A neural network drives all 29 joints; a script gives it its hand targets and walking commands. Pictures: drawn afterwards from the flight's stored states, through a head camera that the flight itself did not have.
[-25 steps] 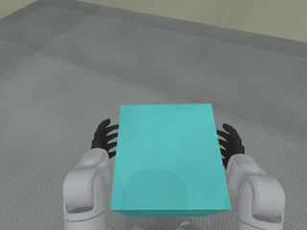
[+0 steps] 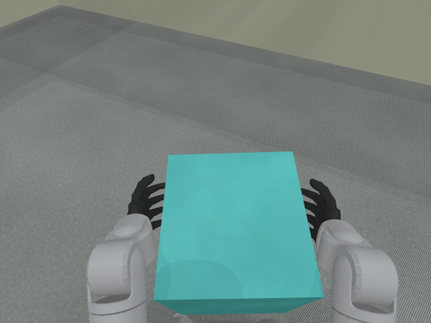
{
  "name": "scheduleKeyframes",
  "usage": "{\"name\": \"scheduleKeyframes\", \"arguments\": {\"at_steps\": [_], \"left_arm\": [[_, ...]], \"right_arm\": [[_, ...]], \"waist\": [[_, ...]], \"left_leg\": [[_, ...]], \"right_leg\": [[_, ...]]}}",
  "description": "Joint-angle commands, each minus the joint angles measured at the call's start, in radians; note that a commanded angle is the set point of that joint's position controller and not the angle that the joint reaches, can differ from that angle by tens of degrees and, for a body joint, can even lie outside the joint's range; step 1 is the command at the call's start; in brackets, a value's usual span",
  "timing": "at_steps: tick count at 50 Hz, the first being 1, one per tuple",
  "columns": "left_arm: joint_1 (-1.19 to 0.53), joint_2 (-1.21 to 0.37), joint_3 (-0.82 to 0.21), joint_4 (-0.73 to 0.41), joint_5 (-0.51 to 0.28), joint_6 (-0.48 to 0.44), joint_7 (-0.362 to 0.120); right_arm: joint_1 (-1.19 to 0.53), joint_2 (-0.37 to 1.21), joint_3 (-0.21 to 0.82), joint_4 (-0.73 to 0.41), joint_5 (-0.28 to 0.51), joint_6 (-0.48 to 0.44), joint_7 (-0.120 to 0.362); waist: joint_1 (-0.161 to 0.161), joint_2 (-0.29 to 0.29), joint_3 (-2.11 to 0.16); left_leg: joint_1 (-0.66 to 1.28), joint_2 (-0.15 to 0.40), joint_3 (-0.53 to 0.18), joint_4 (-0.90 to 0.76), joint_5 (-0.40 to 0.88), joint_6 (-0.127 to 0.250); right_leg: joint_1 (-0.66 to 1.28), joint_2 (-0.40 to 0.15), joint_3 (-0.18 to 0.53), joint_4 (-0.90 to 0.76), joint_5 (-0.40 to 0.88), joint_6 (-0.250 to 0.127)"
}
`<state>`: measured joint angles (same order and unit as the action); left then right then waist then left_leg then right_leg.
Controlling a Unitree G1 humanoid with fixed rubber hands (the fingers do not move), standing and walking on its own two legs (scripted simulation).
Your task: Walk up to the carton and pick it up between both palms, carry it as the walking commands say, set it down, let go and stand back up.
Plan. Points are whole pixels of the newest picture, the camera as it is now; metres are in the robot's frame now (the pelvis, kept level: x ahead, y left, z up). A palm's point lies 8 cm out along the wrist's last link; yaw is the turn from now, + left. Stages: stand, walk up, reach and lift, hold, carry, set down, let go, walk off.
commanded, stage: carry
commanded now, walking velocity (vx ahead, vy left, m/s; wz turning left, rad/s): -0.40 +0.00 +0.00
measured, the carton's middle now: (231, 241) +0.28 +0.00 +0.03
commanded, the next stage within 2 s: none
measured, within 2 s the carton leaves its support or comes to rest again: neither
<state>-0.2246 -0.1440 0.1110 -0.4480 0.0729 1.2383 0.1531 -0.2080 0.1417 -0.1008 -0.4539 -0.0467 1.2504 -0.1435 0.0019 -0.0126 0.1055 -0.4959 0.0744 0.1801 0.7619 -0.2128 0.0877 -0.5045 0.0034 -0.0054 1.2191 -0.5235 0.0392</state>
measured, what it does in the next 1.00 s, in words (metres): walks backwards: right foot, then left foot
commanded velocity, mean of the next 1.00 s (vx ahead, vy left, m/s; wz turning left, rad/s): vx -0.40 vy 0.00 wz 0.00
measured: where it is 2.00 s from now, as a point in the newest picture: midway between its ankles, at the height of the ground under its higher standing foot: outside the picture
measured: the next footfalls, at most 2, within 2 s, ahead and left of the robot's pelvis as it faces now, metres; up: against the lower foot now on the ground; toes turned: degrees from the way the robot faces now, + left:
right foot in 0.12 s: -0.05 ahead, -0.15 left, +0.00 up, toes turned -2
left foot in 0.50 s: -0.19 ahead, +0.07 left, +0.00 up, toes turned +7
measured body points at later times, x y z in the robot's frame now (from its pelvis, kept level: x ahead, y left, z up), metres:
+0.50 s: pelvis -0.25 -0.02 -0.01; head -0.22 -0.02 +0.44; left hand +0.04 +0.13 +0.08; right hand +0.04 -0.17 +0.08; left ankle -0.23 +0.06 -0.70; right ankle -0.09 -0.15 -0.70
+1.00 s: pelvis -0.52 -0.02 +0.01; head -0.52 -0.02 +0.46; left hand -0.25 +0.12 +0.09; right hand -0.27 -0.18 +0.08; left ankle -0.34 +0.06 -0.66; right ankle -0.54 -0.14 -0.70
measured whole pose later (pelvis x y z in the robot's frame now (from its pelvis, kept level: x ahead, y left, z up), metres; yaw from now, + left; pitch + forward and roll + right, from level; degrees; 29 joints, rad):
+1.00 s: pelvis -0.52 -0.02 +0.01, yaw -2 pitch -6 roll +0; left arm -0.17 -0.14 0.08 -0.43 0.07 1.28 0.17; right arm -0.12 0.13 -0.07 -0.42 -0.05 1.25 -0.13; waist 0.00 -0.02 0.11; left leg -0.61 0.06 0.17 0.89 -0.26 0.00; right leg -0.23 -0.02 -0.01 0.76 -0.44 -0.02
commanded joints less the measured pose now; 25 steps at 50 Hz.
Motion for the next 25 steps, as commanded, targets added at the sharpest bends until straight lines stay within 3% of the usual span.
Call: {"name": "scheduleKeyframes", "arguments": {"at_steps": [1,3,4,5,6,7,8,9,11,12,13,14,15,16,17,18,19,21,22,23,24,25], "left_arm": [[-0.472,-0.864,-0.701,-0.196,-0.383,-0.016,-0.116],[-0.469,-0.839,-0.684,-0.2,-0.373,-0.014,-0.117],[-0.461,-0.848,-0.672,-0.153,-0.361,-0.005,-0.122],[-0.424,-0.834,-0.663,-0.125,-0.351,-0.004,-0.127],[-0.427,-0.83,-0.652,-0.122,-0.356,-0.012,-0.128],[-0.457,-0.82,-0.663,-0.144,-0.36,-0.016,-0.123],[-0.459,-0.866,-0.662,-0.143,-0.374,-0.024,-0.129],[-0.507,-0.894,-0.662,-0.171,-0.376,-0.03,-0.132],[-0.596,-0.853,-0.62,-0.158,-0.357,-0.037,-0.132],[-0.596,-0.834,-0.615,-0.169,-0.352,-0.04,-0.132],[-0.562,-0.829,-0.594,-0.139,-0.341,-0.038,-0.129],[-0.508,-0.828,-0.607,-0.178,-0.346,-0.041,-0.12],[-0.418,-0.845,-0.594,-0.15,-0.334,-0.033,-0.119],[-0.421,-0.824,-0.584,-0.14,-0.336,-0.033,-0.117],[-0.365,-0.801,-0.569,-0.111,-0.325,-0.03,-0.119],[-0.373,-0.813,-0.6,-0.15,-0.339,-0.032,-0.116],[-0.357,-0.79,-0.595,-0.128,-0.336,-0.026,-0.119],[-0.441,-0.809,-0.622,-0.158,-0.351,-0.038,-0.118],[-0.376,-0.81,-0.631,-0.153,-0.348,-0.028,-0.114],[-0.38,-0.812,-0.644,-0.174,-0.354,-0.034,-0.113],[-0.39,-0.82,-0.653,-0.174,-0.356,-0.035,-0.111],[-0.425,-0.844,-0.682,-0.21,-0.375,-0.038,-0.111]], "right_arm": [[-0.396,0.867,0.616,-0.108,0.287,-0.027,0.122],[-0.354,0.874,0.622,-0.064,0.291,-0.017,0.123],[-0.392,0.87,0.636,-0.077,0.298,-0.016,0.121],[-0.355,0.844,0.626,-0.054,0.286,-0.015,0.119],[-0.357,0.848,0.633,-0.078,0.286,-0.021,0.117],[-0.4,0.877,0.645,-0.102,0.291,-0.018,0.119],[-0.493,0.877,0.664,-0.144,0.306,-0.02,0.129],[-0.554,0.924,0.687,-0.142,0.326,-0.029,0.137],[-0.719,0.912,0.688,-0.163,0.337,-0.043,0.131],[-0.71,0.905,0.7,-0.167,0.332,-0.047,0.129],[-0.675,0.896,0.698,-0.153,0.325,-0.04,0.119],[-0.574,0.901,0.695,-0.149,0.324,-0.038,0.111],[-0.53,0.901,0.707,-0.159,0.333,-0.034,0.108],[-0.486,0.887,0.695,-0.126,0.319,-0.025,0.099],[-0.467,0.858,0.694,-0.126,0.315,-0.02,0.093],[-0.446,0.862,0.686,-0.145,0.314,-0.023,0.092],[-0.418,0.845,0.666,-0.114,0.299,-0.017,0.087],[-0.482,0.867,0.667,-0.12,0.31,-0.028,0.095],[-0.422,0.878,0.66,-0.103,0.311,-0.019,0.098],[-0.42,0.893,0.666,-0.106,0.316,-0.022,0.102],[-0.442,0.898,0.666,-0.113,0.323,-0.03,0.107],[-0.444,0.871,0.652,-0.129,0.312,-0.039,0.106]], "waist": [[0.011,0.254,-0.534],[0.004,0.253,-0.559],[0.013,0.297,-0.536],[0.022,0.267,-0.529],[0.022,-0.006,-0.481],[0.019,-0.341,-0.43],[0.029,-0.303,-0.336],[0.023,-0.182,-0.293],[0.016,-0.134,-0.24],[0.011,-0.14,-0.277],[0.013,-0.183,-0.329],[0.013,-0.206,-0.393],[0.014,-0.202,-0.429],[0.016,-0.277,-0.482],[0.019,-0.32,-0.504],[0.023,-0.289,-0.542],[0.021,-0.318,-0.534],[0.021,-0.304,-0.561],[0.017,-0.313,-0.584],[0.003,-0.277,-0.595],[-0.005,-0.151,-0.567],[-0.004,0.236,-0.559]], "left_leg": [[0.308,0.288,-0.32,-0.396,0.279,0.091],[0.213,0.284,-0.322,-0.479,-0.006,0.029],[0.142,0.272,-0.294,-0.463,-0.097,-0.02],[0.012,0.216,-0.246,-0.442,-0.199,-0.083],[-0.073,0.088,-0.13,-0.238,-0.233,-0.145],[-0.188,-0.043,-0.052,0.191,-0.394,-0.16],[-0.152,-0.021,-0.208,0.494,-0.36,-0.125],[-0.095,-0.019,-0.248,0.543,-0.288,-0.119],[-0.058,-0.061,-0.241,0.654,-0.196,-0.116],[-0.066,-0.067,-0.233,0.654,-0.183,-0.11],[-0.091,-0.065,-0.214,0.598,-0.208,-0.111],[-0.109,-0.069,-0.193,0.516,-0.253,-0.112],[-0.132,-0.074,-0.172,0.443,-0.284,-0.116],[-0.137,-0.077,-0.157,0.356,-0.317,-0.126],[-0.118,-0.086,-0.144,0.303,-0.345,-0.128],[-0.07,-0.095,-0.132,0.24,-0.351,-0.12],[-0.001,-0.096,-0.127,0.185,-0.34,-0.115],[0.14,-0.104,-0.116,0.024,-0.307,-0.09],[0.22,-0.106,-0.099,-0.082,-0.254,-0.086],[0.315,-0.088,-0.074,-0.244,-0.166,-0.073],[0.398,0.024,-0.209,-0.351,-0.122,-0.037],[0.427,0.362,-0.593,-0.459,0.137,0.095]], "right_leg": [[0.068,-0.006,-0.022,-0.303,-0.048,-0.023],[0.218,0.012,-0.046,-0.468,-0.02,-0.055],[0.288,-0.009,-0.016,-0.599,0.004,-0.076],[0.402,-0.019,0.028,-0.71,0.044,-0.108],[0.384,-0.175,0.28,-0.946,0.003,-0.16],[0.268,-0.482,0.621,-0.99,0.229,-0.27],[-0.03,-0.526,0.57,-1.035,0.196,-0.353],[-0.086,-0.429,0.477,-1.041,0.112,-0.298],[-0.11,-0.336,0.343,-1.007,0.118,-0.237],[-0.036,-0.314,0.306,-0.953,0.211,-0.219],[0.081,-0.313,0.297,-0.871,0.405,-0.22],[0.217,-0.309,0.307,-0.797,0.683,-0.223],[0.33,-0.298,0.313,-0.747,0.916,-0.218],[0.435,-0.293,0.328,-0.714,1.106,-0.216],[0.472,-0.304,0.368,-0.708,1.249,-0.223],[0.486,-0.319,0.368,-0.707,1.267,-0.229],[0.415,-0.321,0.367,-0.738,1.203,-0.225],[0.318,-0.299,0.335,-0.757,1.021,-0.206],[0.279,-0.291,0.329,-0.765,0.903,-0.188],[0.228,-0.26,0.271,-0.74,0.78,-0.146],[0.074,-0.189,0.221,-0.649,0.501,-0.07],[-0.132,-0.026,0.068,-0.36,0.06,0.004]]}}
